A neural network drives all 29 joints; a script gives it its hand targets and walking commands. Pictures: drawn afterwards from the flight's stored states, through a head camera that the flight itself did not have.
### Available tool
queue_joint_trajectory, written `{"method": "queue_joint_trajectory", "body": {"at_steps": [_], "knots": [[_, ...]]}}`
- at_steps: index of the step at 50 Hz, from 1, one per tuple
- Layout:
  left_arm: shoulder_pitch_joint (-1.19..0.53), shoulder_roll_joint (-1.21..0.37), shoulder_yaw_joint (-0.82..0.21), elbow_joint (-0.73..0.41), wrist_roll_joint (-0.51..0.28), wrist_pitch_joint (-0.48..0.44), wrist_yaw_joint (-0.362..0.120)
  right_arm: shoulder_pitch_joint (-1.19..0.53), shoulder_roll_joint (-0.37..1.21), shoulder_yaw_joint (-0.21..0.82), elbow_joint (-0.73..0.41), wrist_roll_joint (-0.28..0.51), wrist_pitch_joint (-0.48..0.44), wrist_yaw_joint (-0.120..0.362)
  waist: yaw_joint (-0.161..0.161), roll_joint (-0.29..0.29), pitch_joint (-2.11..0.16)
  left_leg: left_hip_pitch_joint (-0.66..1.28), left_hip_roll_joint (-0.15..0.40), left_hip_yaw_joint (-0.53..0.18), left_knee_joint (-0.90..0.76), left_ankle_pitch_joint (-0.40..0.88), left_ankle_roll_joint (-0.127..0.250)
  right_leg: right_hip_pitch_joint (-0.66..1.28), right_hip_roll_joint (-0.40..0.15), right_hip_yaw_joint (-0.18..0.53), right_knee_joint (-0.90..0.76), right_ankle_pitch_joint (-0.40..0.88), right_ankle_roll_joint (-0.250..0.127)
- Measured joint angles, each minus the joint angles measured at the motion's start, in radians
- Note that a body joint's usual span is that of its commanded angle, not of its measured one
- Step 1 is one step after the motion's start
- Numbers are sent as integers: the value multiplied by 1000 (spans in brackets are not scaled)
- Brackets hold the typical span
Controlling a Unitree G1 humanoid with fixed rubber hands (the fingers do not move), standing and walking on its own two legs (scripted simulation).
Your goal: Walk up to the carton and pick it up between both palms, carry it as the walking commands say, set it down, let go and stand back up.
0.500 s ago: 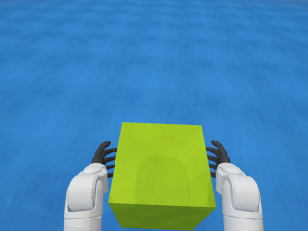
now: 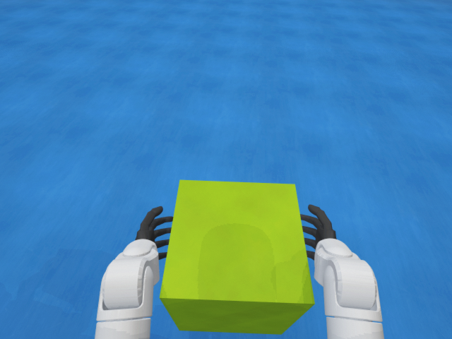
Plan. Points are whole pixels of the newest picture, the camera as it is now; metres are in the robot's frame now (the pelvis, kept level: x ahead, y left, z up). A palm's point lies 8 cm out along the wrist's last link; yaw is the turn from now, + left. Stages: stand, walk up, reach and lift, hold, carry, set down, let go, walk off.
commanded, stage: carry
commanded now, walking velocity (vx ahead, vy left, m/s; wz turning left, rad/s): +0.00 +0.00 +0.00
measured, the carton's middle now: (233, 261) +0.29 +0.00 -0.01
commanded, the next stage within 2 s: hold in 1.04 s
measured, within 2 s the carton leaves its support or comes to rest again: neither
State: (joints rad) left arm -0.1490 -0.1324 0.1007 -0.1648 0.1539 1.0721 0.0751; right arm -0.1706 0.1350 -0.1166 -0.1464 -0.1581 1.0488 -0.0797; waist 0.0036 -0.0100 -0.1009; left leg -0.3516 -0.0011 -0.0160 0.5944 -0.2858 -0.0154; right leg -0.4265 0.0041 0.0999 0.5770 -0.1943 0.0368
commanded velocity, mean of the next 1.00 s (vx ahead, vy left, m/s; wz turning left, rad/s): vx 0.00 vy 0.00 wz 0.00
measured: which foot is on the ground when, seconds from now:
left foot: down 0.00-1.00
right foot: down 0.00-1.00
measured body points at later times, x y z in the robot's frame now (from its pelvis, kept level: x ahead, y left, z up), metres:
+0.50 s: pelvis +0.00 +0.00 +0.00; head -0.02 +0.00 +0.45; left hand +0.28 +0.15 +0.06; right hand +0.29 -0.15 +0.06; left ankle +0.01 +0.13 -0.73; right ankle +0.07 -0.14 -0.73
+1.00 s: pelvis +0.00 +0.00 +0.00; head -0.01 +0.00 +0.45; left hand +0.28 +0.15 +0.06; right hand +0.29 -0.15 +0.07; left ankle +0.01 +0.13 -0.73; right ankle +0.07 -0.14 -0.73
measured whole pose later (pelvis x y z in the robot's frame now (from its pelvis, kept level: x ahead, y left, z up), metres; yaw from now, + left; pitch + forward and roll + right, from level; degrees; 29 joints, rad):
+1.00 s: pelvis +0.00 +0.00 +0.00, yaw +0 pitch +3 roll +1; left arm -0.17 -0.13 0.11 -0.19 0.15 1.11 0.08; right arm -0.19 0.14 -0.12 -0.18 -0.15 1.09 -0.08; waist 0.00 -0.01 -0.10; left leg -0.36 0.01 0.00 0.59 -0.28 -0.02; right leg -0.43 0.00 0.08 0.57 -0.19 0.03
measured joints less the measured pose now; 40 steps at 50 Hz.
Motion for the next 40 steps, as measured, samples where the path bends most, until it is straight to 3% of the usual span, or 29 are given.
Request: {"method": "queue_joint_trajectory", "body": {"at_steps": [40], "knots": [[-16,-2,5,-18,-1,29,0,-16,2,-8,-22,3,33,-2,-3,1,4,-3,10,9,-1,2,-3,-2,-7,-18,-3,3,-3]]}}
